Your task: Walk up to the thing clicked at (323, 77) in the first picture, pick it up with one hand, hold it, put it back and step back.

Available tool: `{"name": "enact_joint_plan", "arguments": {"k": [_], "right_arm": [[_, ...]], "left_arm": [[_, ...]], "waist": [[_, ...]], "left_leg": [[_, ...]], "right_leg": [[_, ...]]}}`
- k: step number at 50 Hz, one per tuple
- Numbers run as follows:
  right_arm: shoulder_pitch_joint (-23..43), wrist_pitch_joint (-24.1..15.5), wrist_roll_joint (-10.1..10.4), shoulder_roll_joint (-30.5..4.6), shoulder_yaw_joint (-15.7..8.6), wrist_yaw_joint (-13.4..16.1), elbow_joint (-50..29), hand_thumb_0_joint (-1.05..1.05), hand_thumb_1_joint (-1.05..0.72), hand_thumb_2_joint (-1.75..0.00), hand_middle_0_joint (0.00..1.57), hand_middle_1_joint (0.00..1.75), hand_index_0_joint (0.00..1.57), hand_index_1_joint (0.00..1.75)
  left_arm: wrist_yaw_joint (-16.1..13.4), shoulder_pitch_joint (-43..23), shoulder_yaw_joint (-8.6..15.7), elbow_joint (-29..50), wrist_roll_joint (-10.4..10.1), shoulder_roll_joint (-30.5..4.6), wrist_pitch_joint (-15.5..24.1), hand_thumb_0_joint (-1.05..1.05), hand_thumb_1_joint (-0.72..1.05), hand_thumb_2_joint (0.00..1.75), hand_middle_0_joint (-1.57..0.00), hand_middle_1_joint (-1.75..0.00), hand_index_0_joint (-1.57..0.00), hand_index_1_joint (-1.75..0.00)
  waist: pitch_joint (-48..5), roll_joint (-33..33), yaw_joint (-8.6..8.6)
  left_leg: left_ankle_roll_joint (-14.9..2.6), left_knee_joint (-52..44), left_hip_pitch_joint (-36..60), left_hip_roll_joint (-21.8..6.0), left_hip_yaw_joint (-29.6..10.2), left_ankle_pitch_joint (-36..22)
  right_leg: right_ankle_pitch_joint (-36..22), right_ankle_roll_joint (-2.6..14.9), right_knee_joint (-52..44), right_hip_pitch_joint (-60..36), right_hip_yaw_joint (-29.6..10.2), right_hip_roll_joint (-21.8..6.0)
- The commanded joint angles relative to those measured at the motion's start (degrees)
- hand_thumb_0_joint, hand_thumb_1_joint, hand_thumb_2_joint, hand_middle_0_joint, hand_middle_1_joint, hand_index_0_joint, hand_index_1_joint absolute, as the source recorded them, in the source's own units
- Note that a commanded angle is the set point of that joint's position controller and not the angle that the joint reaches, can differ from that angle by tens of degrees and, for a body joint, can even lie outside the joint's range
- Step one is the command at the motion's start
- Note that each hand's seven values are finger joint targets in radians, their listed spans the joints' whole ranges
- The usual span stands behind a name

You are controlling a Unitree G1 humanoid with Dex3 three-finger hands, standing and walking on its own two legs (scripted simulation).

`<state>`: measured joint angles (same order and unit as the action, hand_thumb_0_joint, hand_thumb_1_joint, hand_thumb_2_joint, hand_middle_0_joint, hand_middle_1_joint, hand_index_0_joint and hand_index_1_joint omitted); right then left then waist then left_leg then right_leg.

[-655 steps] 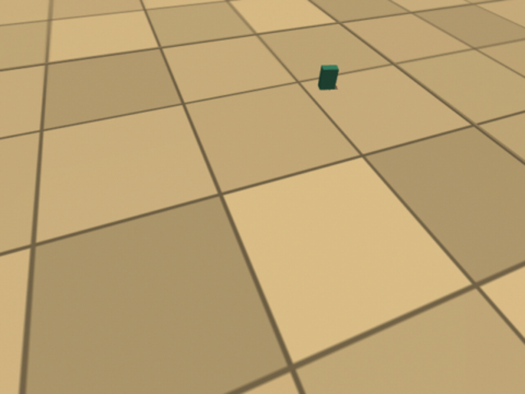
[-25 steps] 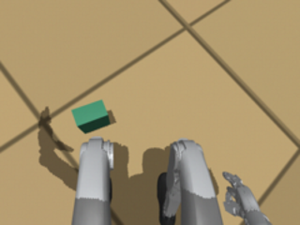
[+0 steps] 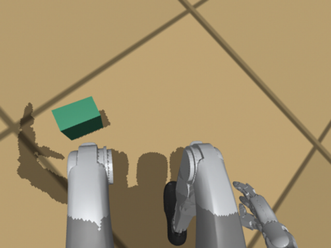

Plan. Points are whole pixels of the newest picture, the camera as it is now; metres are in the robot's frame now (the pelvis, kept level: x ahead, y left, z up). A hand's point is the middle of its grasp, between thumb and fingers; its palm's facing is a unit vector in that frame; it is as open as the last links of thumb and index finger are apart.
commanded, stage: approach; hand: left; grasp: from the side
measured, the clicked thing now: (80, 120) +0.43 +0.22 -0.27
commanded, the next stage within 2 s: close in in 0.18 s
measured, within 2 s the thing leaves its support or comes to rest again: neither
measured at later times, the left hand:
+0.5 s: hand (47, 121) +0.40 +0.28 -0.20, palm faces +0.09 -0.99 +0.08, open 17.5 cm
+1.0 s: hand (68, 122) +0.41 +0.24 -0.22, palm faces +0.12 -0.99 +0.04, open 17.5 cm
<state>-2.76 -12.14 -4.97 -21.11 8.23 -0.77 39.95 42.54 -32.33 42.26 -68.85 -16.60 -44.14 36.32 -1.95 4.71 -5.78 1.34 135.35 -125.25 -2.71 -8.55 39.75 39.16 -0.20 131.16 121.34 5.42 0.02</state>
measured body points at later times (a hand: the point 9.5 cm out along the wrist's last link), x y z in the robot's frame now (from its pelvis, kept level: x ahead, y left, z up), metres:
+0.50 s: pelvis +0.00 +0.02 -0.06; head +0.22 +0.16 +0.30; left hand +0.39 +0.34 -0.20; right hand +0.19 -0.24 -0.11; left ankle +0.08 +0.13 -0.32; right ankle +0.10 -0.12 -0.32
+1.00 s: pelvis -0.02 +0.02 -0.07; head +0.20 +0.17 +0.29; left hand +0.40 +0.29 -0.22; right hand +0.12 -0.25 -0.10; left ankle +0.08 +0.13 -0.32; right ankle +0.10 -0.12 -0.32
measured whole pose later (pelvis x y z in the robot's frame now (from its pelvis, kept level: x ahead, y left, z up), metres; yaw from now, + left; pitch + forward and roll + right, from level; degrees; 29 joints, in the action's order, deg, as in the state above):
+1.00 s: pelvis -0.02 +0.02 -0.07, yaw -8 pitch +11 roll -16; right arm 7.5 -3.5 -18.8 -22.4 26.2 -8.5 33.8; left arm 11.0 -31.1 27.5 -79.5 -9.4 -41.5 63.5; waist 14.2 14.6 -13.2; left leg 1.2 152.9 -126.4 -1.6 -20.9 39.8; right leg 35.0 -3.2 139.6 118.0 13.9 3.6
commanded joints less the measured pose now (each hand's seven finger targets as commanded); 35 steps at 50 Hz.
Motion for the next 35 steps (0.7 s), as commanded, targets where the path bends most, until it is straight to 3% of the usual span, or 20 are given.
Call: {"name": "enact_joint_plan", "arguments": {"k": [1, 2, 4, 9, 11, 12, 14, 16, 17, 19, 21, 24, 25, 27, 28, 29, 31, 32, 33, 35], "right_arm": [[-2.2, -1.9, -1.4, -14.3, -3.1, 0.3, -3.9, 0.00, -0.91, -0.90, 0.20, 0.30, 0.20, 0.30], [-1.8, -1.7, -1.9, -14.5, -2.6, 0.1, -4.2, 0.00, -0.91, -0.90, 0.20, 0.30, 0.20, 0.30], [-0.2, -0.8, -2.7, -15.4, -1.5, -0.2, -4.1, 0.00, -0.91, -0.90, 0.20, 0.30, 0.20, 0.30], [3.1, 1.4, -5.4, -17.0, 1.4, -0.2, -3.7, 0.00, -0.92, -0.91, 0.20, 0.30, 0.20, 0.30], [4.0, 2.1, -6.2, -17.6, 2.2, -0.4, -3.6, 0.00, -0.93, -0.91, 0.20, 0.30, 0.20, 0.30], [3.7, 2.4, -6.9, -17.6, 2.4, -0.5, -2.9, 0.00, -0.93, -0.91, 0.20, 0.30, 0.20, 0.30], [4.5, 2.8, -7.5, -17.7, 3.2, -0.9, -2.5, 0.00, -0.93, -0.91, 0.20, 0.30, 0.20, 0.30], [5.3, 2.8, -8.0, -17.4, 4.0, -1.3, -2.4, 0.00, -0.94, -0.91, 0.20, 0.30, 0.20, 0.30], [5.9, 3.0, -8.1, -17.6, 4.4, -1.4, -3.0, 0.00, -0.94, -0.91, 0.20, 0.30, 0.20, 0.30], [6.4, 3.8, -8.8, -18.0, 5.4, -1.7, -3.4, 0.00, -0.95, -0.91, 0.20, 0.30, 0.20, 0.30], [7.1, 4.8, -9.6, -18.2, 6.1, -2.3, -4.3, 0.00, -0.95, -0.91, 0.20, 0.30, 0.20, 0.30], [9.0, 5.6, -10.5, -18.4, 6.7, -3.3, -5.9, 0.00, -0.93, -0.90, 0.20, 0.30, 0.20, 0.30], [9.2, 5.8, -10.6, -18.3, 6.8, -3.7, -5.9, 0.00, -0.93, -0.90, 0.20, 0.30, 0.20, 0.30], [9.4, 6.3, -11.1, -18.6, 6.9, -4.2, -6.7, 0.00, -0.93, -0.90, 0.20, 0.30, 0.20, 0.30], [10.2, 6.5, -11.1, -18.4, 7.2, -4.5, -6.9, 0.00, -0.93, -0.90, 0.20, 0.30, 0.20, 0.30], [9.8, 6.7, -11.3, -18.9, 7.0, -4.5, -6.9, 0.00, -0.93, -0.90, 0.20, 0.30, 0.20, 0.30], [10.0, 7.1, -11.7, -19.2, 7.1, -4.9, -6.6, 0.00, -0.92, -0.90, 0.20, 0.30, 0.20, 0.30], [10.2, 7.2, -11.9, -19.1, 7.4, -4.9, -6.6, 0.00, -0.92, -0.90, 0.20, 0.30, 0.20, 0.30], [10.2, 7.4, -11.9, -19.2, 7.7, -5.2, -6.9, 0.00, -0.92, -0.90, 0.20, 0.30, 0.20, 0.30], [10.5, 7.3, -12.2, -19.2, 8.2, -5.4, -6.8, 0.00, -0.92, -0.90, 0.20, 0.30, 0.20, 0.30]], "left_arm": [[0.4, -8.7, 2.8, 8.4, -2.4, -18.2, 9.5, 0.00, -0.46, 0.04, -0.08, -0.07, -0.05, -0.08], [0.0, -7.9, 4.3, 8.1, -2.2, -20.4, 10.4, 0.00, -0.46, 0.04, -0.08, -0.08, -0.05, -0.09], [-0.3, -6.1, 4.8, 7.9, -2.0, -21.8, 12.2, 0.00, -0.48, 0.06, -0.08, -0.08, -0.05, -0.10], [-1.7, -7.9, 3.0, 8.6, 0.0, -22.4, 15.2, 0.00, -0.47, 0.07, -0.08, -0.08, -0.05, -0.10], [-2.3, -8.0, 0.5, 8.4, 0.3, -19.6, 15.9, 0.00, -0.51, 0.05, -0.08, -0.09, -0.06, -0.10], [-2.9, -9.9, 0.9, 11.3, 0.4, -20.2, 16.6, 0.00, -0.53, 0.04, -0.09, -0.09, -0.06, -0.10], [-3.5, -9.8, -4.8, 6.7, 0.0, -10.9, 17.1, 0.00, -0.53, 0.03, -0.08, -0.08, -0.06, -0.09], [-4.9, -11.5, -7.7, 4.4, -0.3, -7.6, 18.1, 0.00, -0.61, 0.00, -0.09, -0.07, -0.08, -0.07], [-5.9, -10.5, -8.2, 1.7, -0.3, -7.1, 18.5, 0.00, -0.61, 0.00, -0.09, -0.06, -0.08, -0.06], [-8.8, -9.6, -6.2, 1.5, 0.2, -10.7, 19.8, 0.00, -0.61, 0.00, -0.09, -0.06, -0.09, -0.06], [-12.1, -9.5, -5.1, 2.0, 1.1, -11.9, 21.4, 0.00, -0.61, 0.00, -0.09, -0.07, -0.10, -0.06], [-16.8, -7.5, -4.5, 0.9, 2.5, -10.3, 23.6, 0.00, -0.61, 0.00, -0.09, -0.08, -0.10, -0.06], [-18.1, -6.7, -6.3, -0.4, 3.0, -7.1, 23.9, 0.00, -0.61, 0.00, -0.08, -0.07, -0.09, -0.06], [-20.9, -5.9, -5.0, 1.1, 4.5, -9.3, 24.8, 0.00, -0.61, 0.00, -0.09, -0.07, -0.09, -0.06], [-21.6, -6.4, -8.0, 0.5, 5.1, -6.5, 25.2, 0.00, -0.59, 0.00, -0.08, -0.07, -0.09, -0.06], [-22.8, -5.6, -6.1, 1.0, 5.7, -9.0, 25.4, 0.00, -0.59, 0.00, -0.08, -0.07, -0.09, -0.05], [-24.0, -7.6, -8.7, 2.5, 6.6, -7.6, 26.2, 0.00, -0.54, 0.00, -0.07, -0.06, -0.08, -0.04], [-24.6, -7.4, -9.1, 2.6, 6.8, -8.3, 26.4, 0.00, -0.55, 0.00, -0.08, -0.06, -0.09, -0.04], [-25.0, -9.4, -10.7, 3.7, 7.1, -7.7, 26.8, 0.00, -0.55, 0.00, -0.08, -0.06, -0.09, -0.03], [-26.0, -9.6, -11.7, 3.2, 6.7, -7.6, 27.4, 0.00, -0.53, 0.00, -0.07, -0.05, -0.09, -0.03]], "waist": [[-32.1, -12.3, 0.34], [-32.4, -13.0, 1.23], [-32.6, -16.6, 1.88], [-31.8, -24.1, -0.42], [-30.9, -26.1, -2.10], [-31.7, -28.2, -2.30], [-29.1, -27.0, -5.82], [-26.6, -23.3, -7.46], [-24.9, -21.0, -7.71], [-24.3, -20.1, -6.36], [-24.5, -20.4, -5.36], [-22.0, -20.8, -5.34], [-20.2, -20.0, -5.68], [-20.5, -21.0, -5.26], [-18.6, -21.0, -6.46], [-18.6, -21.2, -5.90], [-17.5, -21.0, -8.04], [-17.2, -20.8, -7.87], [-16.9, -20.9, -9.37], [-16.1, -18.5, -9.87]], "left_leg": [[-2.25, -10.7, 20.7, 0.4, 4.6, -5.5], [-2.02, -10.3, 20.8, 0.1, 4.3, -5.9], [-1.43, -10.2, 23.3, -0.2, 3.6, -6.7], [-0.30, -8.8, 27.9, -1.1, 1.5, -9.4], [0.33, -8.5, 30.4, -1.5, 0.3, -11.2], [0.73, -8.0, 32.9, -1.8, -0.4, -13.1], [0.98, -6.7, 33.5, -1.9, -1.8, -14.2], [0.59, -4.7, 29.7, -1.7, -2.2, -12.5], [0.34, -4.1, 27.1, -1.5, -2.2, -11.4], [0.25, -3.1, 25.3, -1.4, -2.4, -12.5], [0.51, -2.7, 25.4, -1.4, -2.7, -14.0], [0.62, -3.3, 23.8, -1.1, -3.0, -11.9], [0.63, -3.5, 23.1, -1.0, -3.0, -10.8], [0.81, -3.9, 22.9, -1.1, -3.1, -9.4], [0.75, -4.1, 21.7, -1.0, -3.2, -7.3], [0.61, -3.8, 21.5, -1.1, -3.0, -6.5], [0.51, -3.8, 20.7, -1.1, -3.5, -4.7], [0.31, -3.3, 20.2, -1.1, -3.3, -4.0], [0.19, -3.4, 19.5, -1.0, -3.6, -2.6], [-0.43, -2.3, 17.3, -0.9, -3.6, -0.6]], "right_leg": [[-5.1, 1.97, -11.3, -17.5, 2.3, 2.4], [-5.3, 2.01, -10.2, -17.7, 2.8, 2.6], [-6.0, 2.28, -8.1, -16.3, 3.6, 2.8], [-9.0, 2.39, -4.6, -14.8, 5.6, 3.0], [-10.1, 2.48, -3.2, -13.2, 6.5, 3.0], [-10.9, 2.46, -2.5, -12.5, 7.0, 3.1], [-11.7, 2.31, -1.9, -10.7, 8.3, 3.1], [-12.1, 1.89, -2.4, -11.7, 8.9, 3.2], [-11.8, 1.64, -2.5, -12.4, 9.2, 3.3], [-13.2, 1.39, -2.0, -14.3, 9.5, 3.4], [-14.4, 1.44, -1.1, -15.1, 10.2, 3.6], [-13.3, 1.39, -1.2, -15.7, 11.1, 3.9], [-12.5, 1.27, -1.4, -15.1, 11.2, 3.9], [-11.9, 1.32, -1.4, -15.7, 11.6, 4.2], [-10.4, 1.25, -1.8, -14.6, 11.8, 4.1], [-10.3, 1.27, -1.8, -15.0, 11.7, 4.2], [-9.8, 1.10, -2.0, -14.5, 12.1, 4.2], [-9.5, 1.11, -2.2, -14.7, 11.9, 4.4], [-8.9, 0.90, -2.5, -14.8, 12.3, 4.4], [-8.0, 0.73, -3.0, -15.5, 12.2, 4.7]]}}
